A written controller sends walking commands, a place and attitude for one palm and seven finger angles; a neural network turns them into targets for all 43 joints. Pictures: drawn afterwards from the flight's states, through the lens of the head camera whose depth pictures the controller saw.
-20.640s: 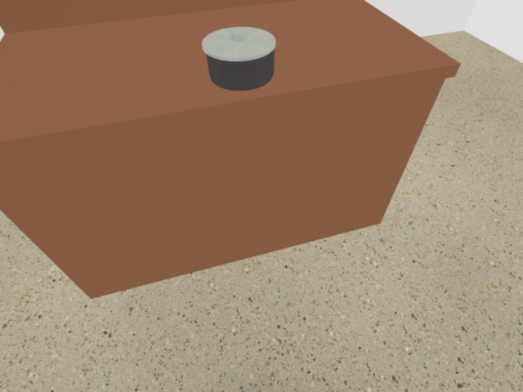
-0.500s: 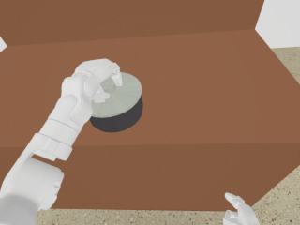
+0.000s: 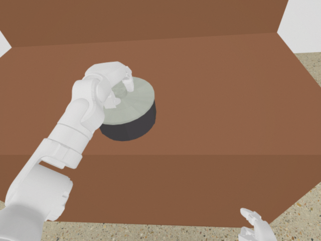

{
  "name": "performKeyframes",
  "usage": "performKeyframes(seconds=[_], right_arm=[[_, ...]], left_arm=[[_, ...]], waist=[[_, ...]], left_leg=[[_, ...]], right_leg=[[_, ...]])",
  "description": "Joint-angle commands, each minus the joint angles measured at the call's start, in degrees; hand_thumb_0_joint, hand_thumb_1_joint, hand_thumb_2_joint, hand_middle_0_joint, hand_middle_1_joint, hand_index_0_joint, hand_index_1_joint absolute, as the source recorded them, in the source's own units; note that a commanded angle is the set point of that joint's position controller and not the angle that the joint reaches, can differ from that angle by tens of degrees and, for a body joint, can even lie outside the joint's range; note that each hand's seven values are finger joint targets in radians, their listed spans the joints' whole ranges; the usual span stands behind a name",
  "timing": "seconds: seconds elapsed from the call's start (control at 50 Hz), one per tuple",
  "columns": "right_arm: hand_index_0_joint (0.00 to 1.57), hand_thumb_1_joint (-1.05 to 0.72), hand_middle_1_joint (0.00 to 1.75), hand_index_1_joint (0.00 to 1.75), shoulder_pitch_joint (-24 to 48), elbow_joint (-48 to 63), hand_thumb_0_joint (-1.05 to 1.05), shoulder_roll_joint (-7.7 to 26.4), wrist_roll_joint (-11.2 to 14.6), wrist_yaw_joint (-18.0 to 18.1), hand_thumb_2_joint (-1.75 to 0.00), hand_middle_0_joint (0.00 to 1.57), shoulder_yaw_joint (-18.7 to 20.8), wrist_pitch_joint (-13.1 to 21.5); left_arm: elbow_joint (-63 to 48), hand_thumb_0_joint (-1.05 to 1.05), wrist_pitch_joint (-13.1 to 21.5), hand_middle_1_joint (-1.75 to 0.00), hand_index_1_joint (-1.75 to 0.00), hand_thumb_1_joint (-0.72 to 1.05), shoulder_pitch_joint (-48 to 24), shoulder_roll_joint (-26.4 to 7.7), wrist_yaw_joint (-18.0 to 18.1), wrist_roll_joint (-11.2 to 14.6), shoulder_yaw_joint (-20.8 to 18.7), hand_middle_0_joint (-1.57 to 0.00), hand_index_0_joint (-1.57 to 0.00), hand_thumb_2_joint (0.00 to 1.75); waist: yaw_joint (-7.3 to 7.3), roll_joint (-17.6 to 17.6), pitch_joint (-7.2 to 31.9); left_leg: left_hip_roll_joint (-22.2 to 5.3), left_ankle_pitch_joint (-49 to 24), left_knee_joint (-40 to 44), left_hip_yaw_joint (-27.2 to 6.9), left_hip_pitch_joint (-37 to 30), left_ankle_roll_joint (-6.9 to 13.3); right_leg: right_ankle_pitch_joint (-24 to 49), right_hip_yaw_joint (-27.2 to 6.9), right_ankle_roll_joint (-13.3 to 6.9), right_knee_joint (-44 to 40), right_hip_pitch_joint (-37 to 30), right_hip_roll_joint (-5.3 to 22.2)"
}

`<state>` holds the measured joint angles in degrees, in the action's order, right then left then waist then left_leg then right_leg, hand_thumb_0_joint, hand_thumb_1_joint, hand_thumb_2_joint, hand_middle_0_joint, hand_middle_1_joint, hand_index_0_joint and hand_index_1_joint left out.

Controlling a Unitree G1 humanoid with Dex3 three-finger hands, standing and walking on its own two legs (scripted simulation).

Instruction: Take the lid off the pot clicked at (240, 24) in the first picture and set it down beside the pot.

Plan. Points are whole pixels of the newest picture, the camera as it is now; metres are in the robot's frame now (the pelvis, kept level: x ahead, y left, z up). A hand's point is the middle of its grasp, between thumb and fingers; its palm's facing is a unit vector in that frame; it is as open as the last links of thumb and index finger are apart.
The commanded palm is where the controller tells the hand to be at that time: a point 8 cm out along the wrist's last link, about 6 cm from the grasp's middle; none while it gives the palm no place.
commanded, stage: close the fingers and squeeze the knob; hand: left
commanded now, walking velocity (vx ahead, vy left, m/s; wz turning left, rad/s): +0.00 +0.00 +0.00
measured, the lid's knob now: (118, 91) +0.46 +0.12 +0.15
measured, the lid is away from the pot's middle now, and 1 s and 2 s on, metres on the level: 0.00 0.01 0.01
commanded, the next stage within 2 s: lift the lid straight up in 0.02 s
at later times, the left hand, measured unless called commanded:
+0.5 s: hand (114, 91) +0.42 +0.12 +0.18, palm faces -0.24 -0.03 -0.97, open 7.3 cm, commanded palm +0.40 +0.13 +0.26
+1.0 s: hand (107, 76) +0.41 +0.12 +0.23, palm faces -0.16 -0.02 -0.99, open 7.3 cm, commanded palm +0.40 +0.13 +0.30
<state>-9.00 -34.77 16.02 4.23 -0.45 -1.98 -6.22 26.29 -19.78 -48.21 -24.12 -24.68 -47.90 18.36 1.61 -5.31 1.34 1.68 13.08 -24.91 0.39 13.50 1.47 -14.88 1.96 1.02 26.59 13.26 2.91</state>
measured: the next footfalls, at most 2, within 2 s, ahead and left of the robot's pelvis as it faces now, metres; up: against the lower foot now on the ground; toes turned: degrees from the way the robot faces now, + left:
none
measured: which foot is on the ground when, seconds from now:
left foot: down 0.00-1.00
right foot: down 0.00-1.00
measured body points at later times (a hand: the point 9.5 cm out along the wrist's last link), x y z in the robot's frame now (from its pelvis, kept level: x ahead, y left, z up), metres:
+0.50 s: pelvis +0.00 +0.00 +0.00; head +0.01 -0.05 +0.45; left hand +0.43 +0.12 +0.24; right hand +0.17 -0.23 -0.12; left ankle +0.00 +0.11 -0.74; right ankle -0.01 -0.13 -0.74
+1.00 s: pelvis -0.01 +0.00 +0.00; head -0.01 -0.05 +0.45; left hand +0.42 +0.12 +0.29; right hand +0.17 -0.24 -0.11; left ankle +0.00 +0.11 -0.74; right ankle -0.01 -0.13 -0.74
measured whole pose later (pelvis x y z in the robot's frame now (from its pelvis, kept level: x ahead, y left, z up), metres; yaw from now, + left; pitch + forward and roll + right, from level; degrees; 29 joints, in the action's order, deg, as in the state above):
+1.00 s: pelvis -0.01 +0.00 +0.00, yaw +1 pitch +0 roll +1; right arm -8.1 -35.7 16.3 4.1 0.0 -2.2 -3.2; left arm 25.8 -19.3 -56.0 -26.8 -28.5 -46.6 19.9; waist 0.5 -5.8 0.8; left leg 1.9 11.2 -23.3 -0.2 12.1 1.2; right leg -13.9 2.4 0.7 26.3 12.3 3.1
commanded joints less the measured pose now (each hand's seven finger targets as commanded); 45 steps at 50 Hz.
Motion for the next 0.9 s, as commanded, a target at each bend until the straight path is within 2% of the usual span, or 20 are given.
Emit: performKeyframes(seconds=[0.0,0.04,0.1,0.16,0.26,0.34,0.4,0.44,0.46,0.5,0.54,0.56,0.6,0.62,0.64,0.68,0.74,0.8,0.84,0.88], right_arm=[[0.2,-0.9,0.3,0.3,6.5,8.6,0.0,5.5,0.1,0.2,-0.9,0.2,2.0,2.6],[0.2,-0.9,0.3,0.3,6.7,8.9,0.0,5.6,0.1,-0.1,-0.9,0.2,2.5,2.4],[0.2,-0.9,0.3,0.3,6.6,8.4,0.0,5.3,0.2,0.1,-0.9,0.2,2.0,2.2],[0.2,-0.9,0.3,0.3,7.0,8.9,0.0,4.8,0.0,-0.1,-0.9,0.2,2.2,2.9],[0.2,-0.9,0.3,0.3,6.6,8.1,0.0,4.8,-0.2,-0.2,-0.9,0.2,2.2,3.7],[0.2,-0.9,0.3,0.3,7.1,8.4,0.0,5.1,-0.1,-0.6,-0.9,0.2,2.6,4.4],[0.2,-0.9,0.3,0.3,7.0,7.7,0.0,4.8,-0.3,-0.3,-0.9,0.2,2.0,4.6],[0.2,-0.9,0.3,0.3,7.3,8.0,0.0,5.1,-0.1,-0.3,-0.9,0.2,2.5,5.2],[0.2,-0.9,0.3,0.3,7.5,8.1,0.0,4.5,-0.2,-0.4,-0.9,0.2,2.2,5.5],[0.2,-0.9,0.3,0.3,7.6,7.9,0.0,4.6,-0.3,-0.4,-0.9,0.2,2.2,5.5],[0.2,-0.9,0.3,0.3,7.5,8.0,0.0,5.2,-0.4,-0.8,-0.9,0.2,2.6,5.4],[0.2,-0.9,0.3,0.3,7.7,7.7,0.0,4.8,-0.7,-0.8,-0.9,0.2,2.2,5.3],[0.2,-0.9,0.3,0.3,8.1,7.7,0.0,4.9,-0.5,-0.4,-0.9,0.2,1.7,4.5],[0.2,-0.9,0.3,0.3,8.5,7.8,0.0,4.7,-0.3,-0.3,-0.9,0.2,1.5,4.2],[0.2,-0.9,0.3,0.3,8.2,7.8,0.0,5.3,-0.2,-0.4,-0.9,0.2,2.1,4.0],[0.2,-0.9,0.3,0.3,9.1,8.5,0.0,4.9,-0.3,-0.1,-0.9,0.2,1.6,4.1],[0.2,-0.9,0.3,0.3,9.4,9.1,0.0,5.1,-0.3,0.0,-0.9,0.2,2.0,4.6],[0.2,-0.9,0.3,0.3,8.9,8.2,0.0,4.8,-0.1,0.6,-0.9,0.2,1.4,4.6],[0.2,-0.9,0.3,0.3,9.0,8.6,0.0,5.1,0.1,0.6,-0.9,0.2,1.7,5.0],[0.2,-0.9,0.3,0.3,9.5,8.7,0.0,4.6,0.0,0.7,-0.9,0.2,1.5,5.5]], left_arm=[[-9.0,0.0,0.4,-0.92,-0.91,0.54,-27.8,-12.8,2.4,-1.9,-8.6,-0.89,-0.88,1.14],[-10.3,0.0,0.6,-0.92,-0.91,0.55,-27.5,-8.6,2.2,-0.6,-5.3,-0.9,-0.89,1.14],[-8.1,0.0,0.0,-0.92,-0.92,0.56,-29.3,-9.6,2.4,-1.6,-5.6,-0.9,-0.89,1.14],[-12.6,0.0,0.7,-0.92,-0.92,0.57,-32.2,-9.6,2.6,-1.4,-5.3,-0.9,-0.89,1.14],[-14.4,0.0,1.0,-0.92,-0.92,0.57,-36.6,-13.0,2.9,-1.3,-7.7,-0.9,-0.9,1.14],[-17.2,0.0,1.3,-0.92,-0.92,0.57,-35.6,-10.1,2.4,0.7,-6.1,-0.91,-0.9,1.14],[-14.2,0.0,0.6,-0.92,-0.92,0.57,-37.3,-14.3,2.2,-0.7,-9.1,-0.91,-0.9,1.14],[-16.2,0.0,1.2,-0.92,-0.92,0.57,-37.2,-12.2,1.9,1.1,-7.7,-0.91,-0.9,1.14],[-17.8,0.0,1.4,-0.92,-0.92,0.57,-38.7,-13.4,1.8,0.0,-8.1,-0.91,-0.9,1.14],[-16.4,0.0,0.8,-0.92,-0.92,0.57,-37.5,-13.9,1.4,-0.5,-8.7,-0.91,-0.9,1.14],[-18.3,0.0,1.0,-0.92,-0.92,0.57,-35.9,-14.1,1.2,0.6,-9.5,-0.91,-0.9,1.14],[-16.1,0.0,0.9,-0.92,-0.92,0.57,-35.5,-16.9,1.2,-1.0,-11.7,-0.91,-0.9,1.14],[-12.3,0.0,0.2,-0.92,-0.92,0.57,-33.9,-16.5,0.9,-1.4,-11.5,-0.91,-0.9,1.14],[-11.7,0.0,0.1,-0.92,-0.92,0.57,-35.2,-13.7,0.6,-1.3,-8.8,-0.91,-0.9,1.14],[-13.3,0.0,0.5,-0.92,-0.92,0.57,-34.9,-13.4,0.7,-0.1,-9.0,-0.91,-0.9,1.14],[-13.3,0.0,0.6,-0.92,-0.92,0.57,-36.6,-15.3,0.6,-1.4,-9.9,-0.91,-0.9,1.14],[-17.5,0.0,1.4,-0.92,-0.92,0.57,-38.6,-16.3,0.9,-0.3,-10.4,-0.91,-0.9,1.14],[-12.0,0.0,0.5,-0.92,-0.92,0.57,-41.0,-18.5,0.6,-1.8,-11.5,-0.91,-0.9,1.14],[-13.4,0.0,1.1,-0.92,-0.92,0.57,-41.8,-15.9,0.5,-0.2,-9.3,-0.91,-0.9,1.14],[-13.5,0.0,1.1,-0.92,-0.92,0.57,-43.9,-15.1,0.3,-1.2,-8.2,-0.91,-0.9,1.14]], waist=[[-0.18,7.8,20.1],[0.7,6.7,20.1],[0.53,7.8,18.5],[0.32,5.7,22.5],[0.2,5.1,23.8],[0.29,5.6,24.5],[-0.28,7.8,23.4],[0.26,7.7,23.4],[-0.29,6.4,25.3],[-0.58,7.3,24.3],[-0.6,6.3,24.7],[-1.37,7.3,24.6],[-1.46,8.9,21.0],[-0.94,9.4,19.1],[-0.52,9.1,19.4],[-1.29,9.1,20.6],[-1.02,5.7,24.4],[-1.05,8.3,20.8],[-0.32,6.6,21.4],[-0.55,5.8,22.2]], left_leg=[[1.3,-16.9,1.2,-1.5,-8.2,2.2],[1.4,-17.1,0.8,-1.5,-9.1,2.4],[1.3,-14.5,1.7,-1.5,-8.1,2.1],[1.5,-17.7,1.4,-2.2,-10.6,2.2],[1.5,-18.7,1.6,-2.5,-11.3,2.2],[1.4,-22.2,0.7,-3.0,-12.8,2.5],[1.8,-19.8,1.6,-2.4,-11.0,2.3],[1.9,-20.4,1.1,-2.5,-11.7,2.7],[1.8,-22.3,1.4,-2.4,-12.9,2.5],[1.8,-22.4,1.2,-2.5,-12.4,2.4],[1.8,-24.6,0.5,-2.7,-13.0,2.6],[1.8,-23.7,1.2,-2.1,-11.5,2.3],[1.8,-20.2,1.8,-1.5,-8.9,2.2],[1.9,-18.0,2.4,-1.3,-8.1,2.0],[1.6,-17.8,2.0,-1.4,-9.0,2.2],[1.8,-16.5,2.4,-1.2,-8.5,2.3],[1.9,-17.7,1.7,-1.6,-10.9,2.4],[1.7,-14.0,2.9,-1.2,-8.5,2.2],[1.8,-14.3,2.4,-1.6,-9.7,2.3],[1.9,-14.4,2.6,-1.7,-10.4,2.2]], right_leg=[[20.9,1.1,-3.3,-1.0,-6.4,-3.6],[20.7,1.4,-3.4,-1.3,-5.3,-3.4],[18.5,1.5,-3.2,-1.6,-4.6,-3.7],[20.1,1.2,-3.4,-1.0,-6.2,-3.7],[21.5,1.0,-3.4,-1.0,-7.4,-3.8],[24.3,1.2,-3.4,-0.8,-7.6,-3.4],[24.6,0.8,-3.1,-1.0,-8.7,-3.6],[25.2,0.9,-3.1,-1.1,-8.4,-3.3],[25.8,0.5,-3.0,-0.8,-9.1,-3.5],[26.0,0.6,-3.1,-0.9,-8.8,-3.4],[27.4,0.7,-3.3,-0.8,-9.2,-3.2],[27.1,0.4,-3.1,-0.7,-10.3,-3.4],[25.3,0.7,-3.1,-1.1,-9.0,-3.1],[23.7,0.9,-3.0,-1.6,-8.0,-3.1],[23.4,1.0,-3.2,-1.8,-7.6,-2.9],[22.0,0.6,-3.1,-1.8,-8.5,-3.0],[22.4,0.3,-3.3,-1.3,-9.3,-2.7],[19.7,0.3,-2.9,-2.1,-8.0,-2.9],[19.1,0.5,-3.2,-2.1,-7.2,-2.9],[18.4,0.4,-3.2,-2.1,-7.1,-3.2]])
